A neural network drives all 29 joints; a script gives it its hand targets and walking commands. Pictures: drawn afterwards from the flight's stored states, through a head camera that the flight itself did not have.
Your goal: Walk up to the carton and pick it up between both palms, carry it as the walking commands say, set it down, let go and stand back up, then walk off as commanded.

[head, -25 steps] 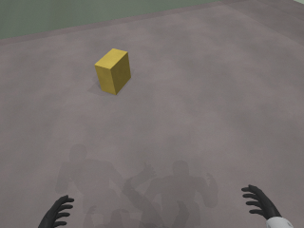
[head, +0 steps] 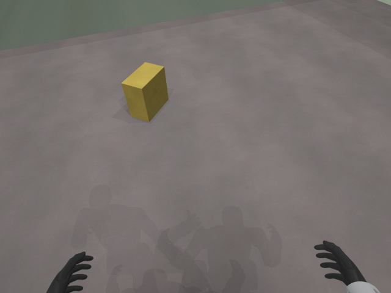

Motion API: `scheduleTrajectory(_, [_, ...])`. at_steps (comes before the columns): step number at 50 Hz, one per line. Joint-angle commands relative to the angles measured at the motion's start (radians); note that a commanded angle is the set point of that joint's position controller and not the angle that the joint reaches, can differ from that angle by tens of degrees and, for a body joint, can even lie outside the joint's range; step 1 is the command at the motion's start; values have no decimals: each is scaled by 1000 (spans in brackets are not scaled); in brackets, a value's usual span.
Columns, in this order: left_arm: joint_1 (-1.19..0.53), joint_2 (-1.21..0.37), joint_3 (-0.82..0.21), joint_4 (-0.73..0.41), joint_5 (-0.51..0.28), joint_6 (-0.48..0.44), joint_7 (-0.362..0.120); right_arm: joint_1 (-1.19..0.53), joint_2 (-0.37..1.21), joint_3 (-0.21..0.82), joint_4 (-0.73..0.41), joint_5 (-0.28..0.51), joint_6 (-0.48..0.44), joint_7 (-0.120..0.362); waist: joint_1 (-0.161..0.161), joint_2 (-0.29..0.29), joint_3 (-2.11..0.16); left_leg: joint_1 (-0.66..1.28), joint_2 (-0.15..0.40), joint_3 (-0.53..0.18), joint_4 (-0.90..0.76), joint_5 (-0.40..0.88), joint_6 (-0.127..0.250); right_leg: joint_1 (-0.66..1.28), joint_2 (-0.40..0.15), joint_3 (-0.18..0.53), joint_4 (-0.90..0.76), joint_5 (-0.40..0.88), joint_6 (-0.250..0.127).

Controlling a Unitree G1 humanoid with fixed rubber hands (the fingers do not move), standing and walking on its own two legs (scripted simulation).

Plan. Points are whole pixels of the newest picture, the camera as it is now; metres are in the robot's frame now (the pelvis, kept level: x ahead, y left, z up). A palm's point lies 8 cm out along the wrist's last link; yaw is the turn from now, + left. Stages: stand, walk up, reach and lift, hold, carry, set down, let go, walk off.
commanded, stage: stand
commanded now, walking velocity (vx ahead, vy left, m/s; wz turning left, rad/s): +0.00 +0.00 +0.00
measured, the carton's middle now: (147, 92) +1.56 +0.38 -0.60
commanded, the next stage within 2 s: walk up in 1.24 s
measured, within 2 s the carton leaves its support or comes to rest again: neither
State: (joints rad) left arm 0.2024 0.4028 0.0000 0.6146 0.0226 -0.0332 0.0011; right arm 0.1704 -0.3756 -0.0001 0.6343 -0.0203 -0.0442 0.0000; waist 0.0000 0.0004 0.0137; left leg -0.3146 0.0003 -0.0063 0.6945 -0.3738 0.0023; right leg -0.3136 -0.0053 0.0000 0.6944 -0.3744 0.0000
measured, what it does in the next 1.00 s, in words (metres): stands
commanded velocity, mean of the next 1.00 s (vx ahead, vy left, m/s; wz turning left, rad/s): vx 0.00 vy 0.00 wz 0.00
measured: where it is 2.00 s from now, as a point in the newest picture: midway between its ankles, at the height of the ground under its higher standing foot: outside the picture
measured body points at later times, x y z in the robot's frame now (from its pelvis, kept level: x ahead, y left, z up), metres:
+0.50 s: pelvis -0.01 +0.00 +0.00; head +0.00 +0.00 +0.45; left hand +0.15 +0.30 -0.07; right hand +0.16 -0.29 -0.07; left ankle +0.00 +0.12 -0.72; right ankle +0.00 -0.12 -0.72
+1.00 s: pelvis -0.02 +0.00 +0.00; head -0.03 +0.00 +0.45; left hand +0.13 +0.30 -0.08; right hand +0.14 -0.29 -0.07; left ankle +0.00 +0.12 -0.72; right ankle +0.00 -0.12 -0.72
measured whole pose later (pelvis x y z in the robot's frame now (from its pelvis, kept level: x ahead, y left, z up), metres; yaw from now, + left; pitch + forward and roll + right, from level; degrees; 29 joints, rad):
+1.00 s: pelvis -0.02 +0.00 +0.00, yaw +0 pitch -2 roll +0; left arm 0.20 0.41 0.00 0.70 0.02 -0.03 0.00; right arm 0.15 -0.38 0.00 0.71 -0.02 -0.04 0.00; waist 0.00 0.00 0.01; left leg -0.31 0.00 -0.01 0.69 -0.34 0.00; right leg -0.31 -0.01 0.00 0.69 -0.34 0.00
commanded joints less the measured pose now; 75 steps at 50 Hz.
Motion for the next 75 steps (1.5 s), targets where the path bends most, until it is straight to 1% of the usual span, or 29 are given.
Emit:
scheduleTrajectory(1, [-49,161,73,-9,-5,-27,7,-55,-190,-72,-16,6,-12,-4,6,7,-44,17,93,-86,-108,270,67,32,-78,83,-102,275,-66])
scheduleTrajectory(5, [-55,168,73,5,-4,-28,5,-51,-183,-71,-10,3,-13,-6,-2,-11,-67,51,99,-85,-103,288,63,30,-81,85,-105,309,-65])
scheduleTrajectory(8, [-37,166,71,10,-6,-30,7,-48,-195,-76,-4,5,-12,-6,8,20,-67,44,96,-86,-103,314,66,32,-88,82,-98,318,-68])
scheduleTrajectory(12, [-34,166,72,16,-6,-28,8,-54,-189,-70,9,4,-12,-8,8,-2,-82,60,103,-95,-94,321,71,43,-90,92,-110,329,-68])
scheduleTrajectory(18, [-39,159,69,26,-7,-27,6,-61,-196,-73,10,3,-11,-7,7,22,-57,46,103,-86,-128,272,68,37,-85,88,-129,296,-62])
scheduleTrajectory(22, [-46,172,74,34,-7,-24,7,-52,-194,-73,22,4,-10,-6,3,-4,-60,46,98,-91,-130,250,66,35,-83,88,-120,263,-66])
scheduleTrajectory(23, [-51,160,68,35,-6,-25,6,-64,-196,-73,16,4,-10,-6,4,19,-45,42,102,-97,-134,248,72,19,-82,87,-124,265,-65])
scheduleTrajectory(25, [-43,163,68,36,-3,-28,6,-69,-194,-73,24,6,-10,-6,11,15,-62,32,104,-102,-135,246,69,54,-85,83,-131,269,-64])
scheduleTrajectory(30, [-47,173,69,42,-6,-28,6,-58,-195,-75,33,6,-9,-4,-5,0,-58,51,94,-89,-139,220,64,32,-88,103,-148,250,-62])
scheduleTrajectory(31, [-50,171,71,54,-11,-27,4,-68,-198,-69,35,5,-10,-6,4,20,-20,29,98,-92,-147,220,67,19,-87,101,-148,244,-64])
scheduleTrajectory(33, [-35,168,67,53,-5,-28,4,-56,-195,-71,37,5,-9,-5,12,-4,-45,34,100,-98,-147,206,65,36,-83,99,-143,235,-64])
scheduleTrajectory(34, [-51,161,64,55,-6,-30,4,-79,-191,-70,38,8,-8,-4,1,-2,-37,35,96,-90,-147,208,64,20,-86,102,-150,223,-64])
scheduleTrajectory(41, [-40,165,67,68,-9,-26,2,-75,-197,-67,62,3,-10,-3,20,23,-18,13,98,-105,-166,169,72,17,-78,96,-145,202,-63])
scheduleTrajectory(42, [-54,158,65,65,-3,-27,3,-78,-198,-68,54,3,-9,-2,13,-6,-9,11,98,-109,-181,155,70,22,-77,101,-157,181,-64])
scheduleTrajectory(44, [-56,174,67,73,-4,-24,1,-74,-198,-70,55,2,-7,-1,0,-1,-1,17,100,-105,-187,126,68,4,-82,115,-176,148,-63])
scheduleTrajectory(46, [-50,172,67,78,-5,-24,1,-81,-199,-69,64,7,-9,-2,10,35,-15,12,101,-106,-189,117,67,16,-82,114,-171,157,-62])
scheduleTrajectory(50, [-64,165,60,81,-3,-26,1,-83,-185,-65,64,3,-9,-4,6,0,15,13,94,-109,-200,123,61,4,-85,125,-188,150,-62])
scheduleTrajectory(52, [-54,171,67,87,-3,-27,0,-90,-195,-67,75,2,-10,-3,7,23,7,22,100,-112,-206,100,65,1,-81,124,-192,135,-63])
scheduleTrajectory(56, [-65,174,65,93,-3,-25,0,-90,-201,-69,75,5,-7,-1,0,5,8,29,96,-102,-193,136,58,-3,-84,118,-194,160,-57])
scheduleTrajectory(58, [-56,166,67,98,-9,-25,0,-92,-203,-67,79,6,-9,-2,2,36,-9,26,104,-110,-195,152,64,16,-80,107,-176,185,-56])
scheduleTrajectory(59, [-65,164,62,98,-7,-24,0,-95,-198,-65,84,8,-9,-3,13,2,4,23,99,-111,-186,157,62,12,-89,118,-186,193,-60])
scheduleTrajectory(61, [-68,182,64,106,-4,-24,2,-84,-195,-67,87,9,-6,-3,-3,-6,11,42,89,-94,-180,174,58,-13,-93,127,-201,182,-59])
scheduleTrajectory(63, [-59,177,67,101,-9,-25,2,-81,-203,-63,96,8,-6,-2,12,9,-1,39,104,-106,-191,195,65,8,-84,117,-179,205,-58])
scheduleTrajectory(68, [-54,169,62,106,-7,-18,2,-98,-200,-62,95,4,-5,-2,13,45,8,27,105,-110,-203,184,61,6,-76,107,-170,198,-54])
scheduleTrajectory(71, [-57,174,59,112,-10,-20,2,-108,-198,-61,102,9,-5,-2,10,30,6,26,100,-106,-206,176,60,10,-84,119,-188,206,-53])
scheduleTrajectory(72, [194,164,105,138,19,31,8,-67,-85,-49,43,-8,67,49,97,31,-56,-238,38,-73,-17,-247,26,211,-300,352,-291,-344,-104])
scheduleTrajectory(73, [129,206,117,122,9,45,5,-146,-44,-42,-6,-3,84,63,117,-282,44,-434,16,24,215,-157,1,197,-443,541,-533,-641,-136])
scheduleTrajectory(74, [118,223,116,102,9,50,7,-208,-59,-52,-37,-8,86,68,112,-237,113,-512,71,-20,327,-151,-8,171,-486,561,-578,-635,-163])
scheduleTrajectory(75, [110,183,110,95,6,44,12,-197,-50,-58,-38,-13,83,71,85,-170,129,-491,78,-35,363,-107,-18,144,-464,501,-567,-564,-156])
